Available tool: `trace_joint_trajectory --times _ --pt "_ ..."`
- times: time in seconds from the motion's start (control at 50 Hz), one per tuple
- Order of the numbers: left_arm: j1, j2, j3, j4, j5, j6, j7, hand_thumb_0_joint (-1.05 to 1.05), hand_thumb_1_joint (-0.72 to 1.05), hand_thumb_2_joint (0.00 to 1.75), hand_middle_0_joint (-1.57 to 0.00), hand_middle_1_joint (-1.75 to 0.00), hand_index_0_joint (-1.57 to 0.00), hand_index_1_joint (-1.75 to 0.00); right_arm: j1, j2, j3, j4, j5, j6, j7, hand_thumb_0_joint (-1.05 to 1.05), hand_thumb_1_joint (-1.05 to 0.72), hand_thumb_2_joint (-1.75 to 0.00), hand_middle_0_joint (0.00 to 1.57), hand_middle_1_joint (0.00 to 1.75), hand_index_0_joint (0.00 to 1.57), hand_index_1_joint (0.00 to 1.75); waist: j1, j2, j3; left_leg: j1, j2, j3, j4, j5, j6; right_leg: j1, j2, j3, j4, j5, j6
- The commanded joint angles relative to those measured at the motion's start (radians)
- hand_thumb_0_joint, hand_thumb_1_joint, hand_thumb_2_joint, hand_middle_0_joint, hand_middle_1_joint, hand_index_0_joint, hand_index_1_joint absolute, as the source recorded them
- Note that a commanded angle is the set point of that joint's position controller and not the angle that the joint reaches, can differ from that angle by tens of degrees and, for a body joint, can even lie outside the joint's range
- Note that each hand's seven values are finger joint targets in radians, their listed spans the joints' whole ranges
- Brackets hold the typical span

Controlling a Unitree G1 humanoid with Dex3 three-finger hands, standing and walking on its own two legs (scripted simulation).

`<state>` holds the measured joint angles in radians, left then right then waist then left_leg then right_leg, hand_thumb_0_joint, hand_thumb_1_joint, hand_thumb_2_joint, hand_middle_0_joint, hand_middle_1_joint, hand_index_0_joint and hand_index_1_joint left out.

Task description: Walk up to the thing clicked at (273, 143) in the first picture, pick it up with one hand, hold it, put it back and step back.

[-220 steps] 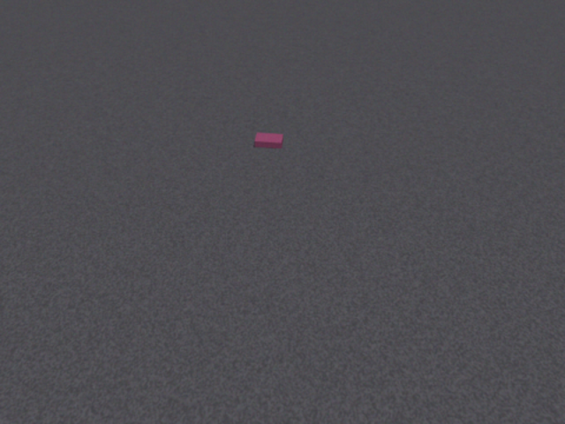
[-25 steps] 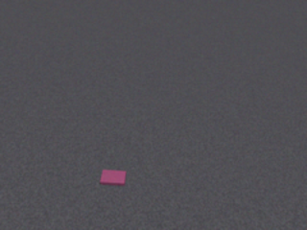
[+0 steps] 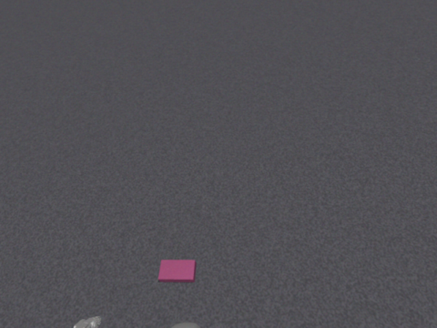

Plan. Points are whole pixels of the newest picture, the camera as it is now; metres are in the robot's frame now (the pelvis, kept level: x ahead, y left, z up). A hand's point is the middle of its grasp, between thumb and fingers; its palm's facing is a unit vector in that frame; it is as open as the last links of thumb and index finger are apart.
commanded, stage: walk up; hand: left
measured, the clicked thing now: (177, 270) +0.47 +0.28 -0.75
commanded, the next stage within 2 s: stand in 1.66 s
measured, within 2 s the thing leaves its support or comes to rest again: neither
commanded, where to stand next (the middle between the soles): +0.08 +0.02 m, yaw +1 degrees
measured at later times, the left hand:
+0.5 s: hand out of the picture +0.09 +0.28 -0.16, palm faces +0.01 -0.95 -0.30, open 7.4 cm
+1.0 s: hand out of the picture +0.14 +0.27 -0.14, palm faces +0.02 -0.94 -0.33, open 7.4 cm
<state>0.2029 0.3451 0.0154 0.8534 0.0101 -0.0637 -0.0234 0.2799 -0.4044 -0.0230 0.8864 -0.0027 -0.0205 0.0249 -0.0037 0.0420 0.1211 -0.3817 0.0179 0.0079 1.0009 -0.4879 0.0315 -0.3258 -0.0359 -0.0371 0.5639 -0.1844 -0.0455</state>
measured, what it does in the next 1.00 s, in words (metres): steps on the spot: left foot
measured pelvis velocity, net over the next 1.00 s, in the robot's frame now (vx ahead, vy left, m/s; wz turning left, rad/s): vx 0.06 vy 0.01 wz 0.04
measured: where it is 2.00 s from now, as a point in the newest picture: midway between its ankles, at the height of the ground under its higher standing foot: outside the picture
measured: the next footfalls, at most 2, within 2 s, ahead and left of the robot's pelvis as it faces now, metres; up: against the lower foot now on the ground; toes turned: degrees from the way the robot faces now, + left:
left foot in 0.22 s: +0.12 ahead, +0.14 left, +0.00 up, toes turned +3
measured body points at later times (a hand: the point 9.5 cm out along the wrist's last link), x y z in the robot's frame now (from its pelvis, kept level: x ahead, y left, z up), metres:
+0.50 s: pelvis +0.04 +0.02 +0.00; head +0.06 +0.04 +0.45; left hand +0.09 +0.33 -0.14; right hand +0.14 -0.27 -0.11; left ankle +0.08 +0.14 -0.73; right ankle +0.08 -0.10 -0.73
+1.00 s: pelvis +0.06 +0.01 +0.02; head +0.07 +0.01 +0.47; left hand +0.14 +0.32 -0.12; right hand +0.17 -0.28 -0.12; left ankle +0.08 +0.14 -0.73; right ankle +0.08 -0.10 -0.73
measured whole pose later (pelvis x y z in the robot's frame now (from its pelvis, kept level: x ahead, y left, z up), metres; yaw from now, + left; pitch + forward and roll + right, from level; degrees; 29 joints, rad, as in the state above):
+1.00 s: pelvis +0.06 +0.01 +0.02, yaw +2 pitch -2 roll +0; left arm 0.07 0.34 0.00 1.16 0.01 -0.02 -0.01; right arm 0.06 -0.36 0.00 1.16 0.00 -0.01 0.01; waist 0.00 0.01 0.05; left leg -0.15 0.02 0.01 0.33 -0.15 -0.01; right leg -0.12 -0.01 -0.06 0.32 -0.16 0.00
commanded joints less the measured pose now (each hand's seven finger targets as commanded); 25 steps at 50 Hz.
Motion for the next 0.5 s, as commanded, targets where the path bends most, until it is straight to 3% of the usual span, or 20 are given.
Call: trace_joint_trajectory --times 0.0,0.06,0.1,0.12,0.16,0.18,0.2,0.22,0.24,0.26,0.3,0.32,0.36,0.42,0.44,0.48 --pt "0.044 0.289 0.086 -0.043 0.007 -0.004 0.021 0.00 0.90 0.90 -0.20 -0.30 -0.20 -0.30 0.114 -0.175 -0.055 -0.005 -0.008 -0.010 -0.012 0.00 -0.90 -0.90 0.20 0.30 0.20 0.30 0.019 -0.219 -0.079 -0.078 0.019 -0.003 -0.071 0.097 -0.020 0.064 -0.171 0.217 -0.273 -0.094 -0.149" --pt "-0.007 0.277 0.083 -0.047 0.013 0.008 0.020 0.00 0.90 0.90 -0.20 -0.30 -0.20 -0.30 0.078 -0.157 -0.053 0.017 -0.011 -0.014 -0.013 0.00 -0.90 -0.90 0.20 0.30 0.20 0.30 0.012 -0.246 -0.062 0.020 0.039 0.019 -0.245 0.146 -0.039 -0.029 -0.175 0.155 -0.266 -0.096 -0.150" --pt "-0.011 0.272 0.079 -0.037 0.010 0.020 0.019 0.00 0.90 0.90 -0.20 -0.30 -0.20 -0.30 0.044 -0.162 -0.057 0.032 -0.013 -0.016 -0.017 0.00 -0.90 -0.90 0.20 0.30 0.20 0.30 0.025 -0.218 -0.078 0.077 0.023 0.027 -0.293 0.178 -0.043 -0.053 -0.180 0.163 -0.230 -0.141 -0.141" --pt "-0.024 0.280 0.078 -0.034 0.007 0.026 0.018 0.00 0.90 0.90 -0.20 -0.30 -0.20 -0.30 0.041 -0.160 -0.057 0.039 -0.012 -0.018 -0.020 0.00 -0.90 -0.90 0.20 0.30 0.20 0.30 0.017 -0.204 -0.095 0.119 0.014 0.033 -0.332 0.210 -0.036 -0.061 -0.185 0.168 -0.208 -0.166 -0.136" --pt "-0.063 0.261 0.066 -0.030 -0.004 0.040 0.015 0.00 0.90 0.90 -0.20 -0.30 -0.20 -0.30 0.049 -0.164 -0.060 0.060 -0.016 -0.023 -0.025 0.00 -0.90 -0.90 0.20 0.30 0.20 0.30 -0.007 -0.154 -0.108 0.235 0.009 0.028 -0.418 0.278 -0.018 -0.150 -0.186 0.168 -0.158 -0.237 -0.099" --pt "-0.069 0.234 0.053 -0.026 -0.009 0.043 0.015 0.00 0.90 0.90 -0.20 -0.30 -0.20 -0.30 0.042 -0.175 -0.060 0.062 -0.021 -0.028 -0.030 0.00 -0.90 -0.90 0.20 0.30 0.20 0.30 -0.021 -0.118 -0.113 0.256 0.026 -0.009 -0.484 0.275 -0.007 -0.167 -0.178 0.167 -0.127 -0.232 -0.073" --pt "-0.059 0.195 0.038 -0.019 -0.016 0.047 0.014 0.00 0.90 0.90 -0.20 -0.30 -0.20 -0.30 0.034 -0.212 -0.064 0.059 -0.031 -0.034 -0.035 0.00 -0.90 -0.90 0.20 0.30 0.20 0.30 -0.020 0.019 -0.118 0.245 0.138 -0.181 -0.622 0.192 0.015 -0.182 -0.127 0.125 -0.038 -0.232 -0.032" --pt "-0.016 0.160 0.025 0.001 -0.030 0.053 0.014 0.00 0.90 0.90 -0.20 -0.30 -0.20 -0.30 -0.047 -0.243 -0.059 0.038 -0.030 -0.043 -0.038 0.00 -0.90 -0.90 0.20 0.30 0.20 0.30 0.031 0.131 -0.103 0.163 0.261 -0.394 -0.748 0.077 0.059 -0.143 -0.018 0.057 0.071 -0.257 0.014" --pt "0.016 0.212 0.039 0.042 -0.031 0.060 0.020 0.00 0.90 0.90 -0.20 -0.30 -0.20 -0.30 -0.125 -0.290 -0.060 0.018 -0.019 -0.043 -0.035 0.00 -0.90 -0.90 0.20 0.30 0.20 0.30 0.037 0.146 -0.077 0.034 0.316 -0.437 -0.769 -0.022 0.135 -0.036 -0.004 0.054 0.128 -0.297 0.022" --pt "0.003 0.243 0.048 0.069 -0.024 0.060 0.020 0.00 0.90 0.90 -0.20 -0.30 -0.20 -0.30 -0.158 -0.274 -0.057 0.026 -0.018 -0.038 -0.033 0.00 -0.90 -0.90 0.20 0.30 0.20 0.30 0.038 0.120 -0.049 -0.052 0.284 -0.380 -0.752 -0.034 0.140 0.048 -0.025 0.065 0.130 -0.284 0.019" --pt "0.004 0.232 0.045 0.105 -0.021 0.049 0.015 0.00 0.90 0.90 -0.20 -0.30 -0.20 -0.30 -0.168 -0.221 -0.034 0.041 -0.014 -0.034 -0.030 0.00 -0.90 -0.90 0.20 0.30 0.20 0.30 0.046 0.115 -0.073 0.009 0.186 -0.222 -0.689 0.106 0.077 0.095 -0.017 0.050 -0.014 -0.170 0.015" --pt "0.003 0.232 0.043 0.119 -0.021 0.043 0.016 0.00 0.90 0.90 -0.20 -0.30 -0.20 -0.30 -0.172 -0.209 -0.028 0.043 -0.010 -0.034 -0.028 0.00 -0.90 -0.90 0.20 0.30 0.20 0.30 0.046 0.123 -0.098 0.045 0.164 -0.186 -0.657 0.195 0.051 0.114 -0.019 0.051 -0.067 -0.078 0.018" --pt "-0.028 0.231 0.038 0.136 -0.020 0.039 0.019 0.00 0.90 0.90 -0.20 -0.30 -0.20 -0.30 -0.158 -0.196 -0.023 0.063 -0.001 -0.033 -0.026 0.00 -0.90 -0.90 0.20 0.30 0.20 0.30 0.031 0.108 -0.158 0.087 0.150 -0.166 -0.632 0.244 0.030 0.160 -0.025 0.065 -0.100 -0.029 0.018" --pt "-0.064 0.230 0.024 0.159 -0.016 0.041 0.018 0.00 0.90 0.90 -0.20 -0.30 -0.20 -0.30 -0.179 -0.198 -0.022 0.078 0.001 -0.021 -0.026 0.00 -0.90 -0.90 0.20 0.30 0.20 0.30 0.018 0.093 -0.147 0.085 0.146 -0.170 -0.693 0.081 0.024 0.152 -0.043 0.074 -0.132 -0.103 0.021" --pt "-0.066 0.229 0.023 0.168 -0.017 0.041 0.016 0.00 0.90 0.90 -0.20 -0.30 -0.20 -0.30 -0.200 -0.197 -0.020 0.083 0.001 -0.020 -0.028 0.00 -0.90 -0.90 0.20 0.30 0.20 0.30 0.024 0.073 -0.136 0.096 0.145 -0.164 -0.699 0.067 0.022 0.147 -0.048 0.075 -0.144 -0.091 0.023" --pt "-0.075 0.224 0.020 0.191 -0.018 0.037 0.015 0.00 0.90 0.90 -0.20 -0.30 -0.20 -0.30 -0.221 -0.193 -0.016 0.096 0.002 -0.022 -0.029 0.00 -0.90 -0.90 0.20 0.30 0.20 0.30 0.027 0.040 -0.131 0.119 0.137 -0.154 -0.684 0.143 0.017 0.147 -0.062 0.083 -0.171 -0.044 0.023"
